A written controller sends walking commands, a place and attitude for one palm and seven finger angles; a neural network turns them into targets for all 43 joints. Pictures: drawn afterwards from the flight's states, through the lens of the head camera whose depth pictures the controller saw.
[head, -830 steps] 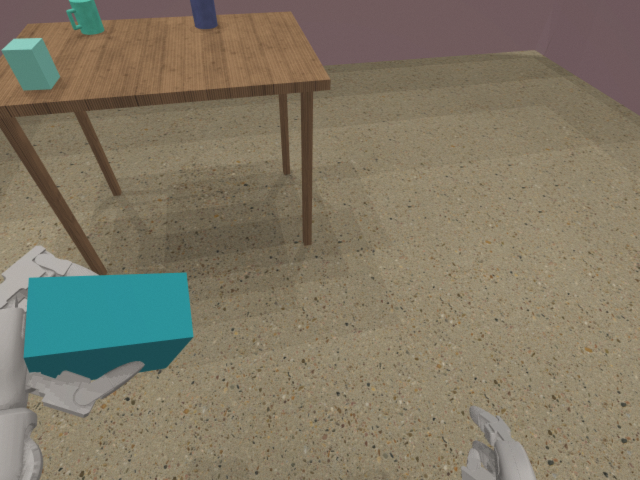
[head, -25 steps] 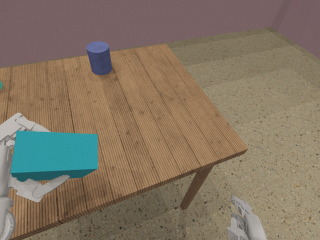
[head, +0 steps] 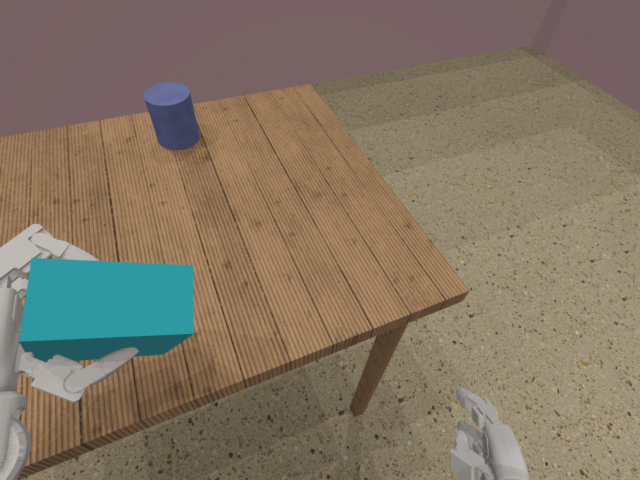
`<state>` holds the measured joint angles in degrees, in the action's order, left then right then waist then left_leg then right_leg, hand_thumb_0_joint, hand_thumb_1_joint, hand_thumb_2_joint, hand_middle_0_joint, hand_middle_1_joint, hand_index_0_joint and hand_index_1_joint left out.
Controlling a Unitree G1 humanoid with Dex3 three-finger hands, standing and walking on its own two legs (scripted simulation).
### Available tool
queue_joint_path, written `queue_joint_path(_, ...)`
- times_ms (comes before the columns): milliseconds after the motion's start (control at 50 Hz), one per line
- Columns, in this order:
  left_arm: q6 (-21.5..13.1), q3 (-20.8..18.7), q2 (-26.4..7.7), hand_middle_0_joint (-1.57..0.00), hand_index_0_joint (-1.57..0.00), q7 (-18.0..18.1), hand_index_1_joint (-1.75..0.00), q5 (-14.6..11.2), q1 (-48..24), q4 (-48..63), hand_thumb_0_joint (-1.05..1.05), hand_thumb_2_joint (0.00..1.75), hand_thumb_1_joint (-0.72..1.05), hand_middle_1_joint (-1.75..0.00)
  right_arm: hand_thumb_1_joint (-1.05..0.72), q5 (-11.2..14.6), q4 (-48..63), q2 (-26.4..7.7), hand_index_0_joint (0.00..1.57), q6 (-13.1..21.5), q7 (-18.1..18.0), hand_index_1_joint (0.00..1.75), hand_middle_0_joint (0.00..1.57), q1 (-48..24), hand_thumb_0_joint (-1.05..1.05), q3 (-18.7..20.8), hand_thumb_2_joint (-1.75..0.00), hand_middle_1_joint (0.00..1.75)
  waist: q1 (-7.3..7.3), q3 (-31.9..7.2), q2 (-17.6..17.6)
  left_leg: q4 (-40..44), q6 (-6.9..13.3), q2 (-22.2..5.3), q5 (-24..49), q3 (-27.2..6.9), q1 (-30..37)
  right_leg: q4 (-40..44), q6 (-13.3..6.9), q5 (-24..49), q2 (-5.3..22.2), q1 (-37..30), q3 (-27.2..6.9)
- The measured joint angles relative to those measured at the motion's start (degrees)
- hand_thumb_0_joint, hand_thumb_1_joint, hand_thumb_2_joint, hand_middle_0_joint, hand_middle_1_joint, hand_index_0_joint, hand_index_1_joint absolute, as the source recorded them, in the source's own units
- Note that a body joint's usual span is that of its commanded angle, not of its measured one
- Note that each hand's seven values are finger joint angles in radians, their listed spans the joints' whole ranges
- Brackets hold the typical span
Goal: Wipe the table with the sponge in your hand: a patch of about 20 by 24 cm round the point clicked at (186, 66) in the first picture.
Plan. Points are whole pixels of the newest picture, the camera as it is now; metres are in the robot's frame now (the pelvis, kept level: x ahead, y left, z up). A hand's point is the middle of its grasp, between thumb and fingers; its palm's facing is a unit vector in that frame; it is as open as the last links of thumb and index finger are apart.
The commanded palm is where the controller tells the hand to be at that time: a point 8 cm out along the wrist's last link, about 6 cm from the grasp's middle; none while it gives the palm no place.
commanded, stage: shuffle to correct the standing spot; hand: left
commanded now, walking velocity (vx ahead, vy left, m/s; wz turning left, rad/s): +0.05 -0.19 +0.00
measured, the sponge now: (133, 315) +0.24 +0.21 +0.13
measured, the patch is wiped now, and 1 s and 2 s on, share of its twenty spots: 0.00 0.00 0.00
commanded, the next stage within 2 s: come to a stop and stand still in 0.26 s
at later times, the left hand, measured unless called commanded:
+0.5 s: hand (158, 310) +0.23 +0.17 +0.16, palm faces +0.35 -0.85 -0.39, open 10.4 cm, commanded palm +0.17 +0.22 +0.17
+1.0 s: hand (88, 337) +0.20 +0.23 +0.15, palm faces +0.41 -0.80 -0.44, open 10.4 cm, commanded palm +0.15 +0.25 +0.17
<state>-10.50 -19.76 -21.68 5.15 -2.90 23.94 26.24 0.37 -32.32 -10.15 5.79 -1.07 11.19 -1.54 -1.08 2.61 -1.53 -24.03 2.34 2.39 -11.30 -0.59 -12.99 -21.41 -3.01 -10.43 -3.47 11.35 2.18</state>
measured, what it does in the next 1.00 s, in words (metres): stands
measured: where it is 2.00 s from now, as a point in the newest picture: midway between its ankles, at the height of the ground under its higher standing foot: outside the picture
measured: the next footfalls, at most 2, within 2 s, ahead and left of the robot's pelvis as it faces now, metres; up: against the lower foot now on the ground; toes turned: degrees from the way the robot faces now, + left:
none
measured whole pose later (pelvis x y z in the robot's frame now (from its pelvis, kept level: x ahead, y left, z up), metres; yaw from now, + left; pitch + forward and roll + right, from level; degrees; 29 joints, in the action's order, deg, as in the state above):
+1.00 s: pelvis +0.00 -0.04 -0.01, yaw +2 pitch +1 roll +1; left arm -15.7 -18.9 -25.4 7.3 -5.9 24.3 20.1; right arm 1.7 -34.1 -15.6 11.0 1.0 15.2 -1.1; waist -2.9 1.6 1.2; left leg -29.2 0.1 1.4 -13.2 -1.2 -17.2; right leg -29.0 -5.8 -14.5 -3.8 16.2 5.1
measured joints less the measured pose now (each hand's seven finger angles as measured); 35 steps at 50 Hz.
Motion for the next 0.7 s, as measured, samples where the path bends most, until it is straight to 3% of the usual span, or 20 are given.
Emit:
queue_joint_path(300,2.25,-0.46,-0.67,-0.68,-0.71,-0.14,-1.34,-2.19,2.06,2.35,-0.01,1.02,-0.51,-1.35,-0.90,0.50,0.14,-2.31,0.21,-1.15,-0.83,0.30,0.21,-0.01,0.01,1.94,-0.90,0.30,0.89,-1.03,1.36,-5.71,-3.41,-3.57,-4.05,-1.19,-1.93,-3.29,-3.95,-2.70,-3.67,1.02,1.18)
queue_joint_path(420,2.51,-0.39,-0.70,-0.68,-0.71,0.32,-1.34,-2.74,2.81,3.05,-0.01,1.02,-0.51,-1.35,-0.90,0.90,-0.52,-2.67,0.20,-1.83,-0.89,0.30,0.21,0.59,0.01,2.36,-0.90,0.30,1.94,-1.50,1.31,-8.77,-2.63,-4.50,-5.38,-1.23,-3.05,-4.63,-5.19,-3.94,-4.46,1.16,2.30)
queue_joint_path(500,1.84,-0.36,-0.35,-0.68,-0.71,1.03,-1.34,-2.34,3.75,2.79,-0.01,1.02,-0.51,-1.35,-0.90,0.90,-1.29,-2.84,0.20,-2.32,-0.94,0.30,0.20,1.00,0.01,2.01,-0.90,0.30,2.13,-1.60,1.30,-7.37,-2.50,-4.64,-5.18,-1.30,-1.94,-3.59,-4.87,-3.86,-4.48,0.10,2.73)
queue_joint_path(700,2.25,0.91,0.73,-0.68,-0.71,1.97,-1.34,-0.96,3.13,0.80,-0.01,1.02,-0.51,-1.35,-0.90,1.03,-1.43,-3.00,0.20,-2.94,-1.23,0.30,0.20,-0.89,0.01,1.22,-0.90,0.30,0.43,-0.30,2.93,-3.61,-2.25,-4.14,-2.77,-0.98,0.28,-0.57,-3.42,-2.06,-3.85,-1.89,2.68)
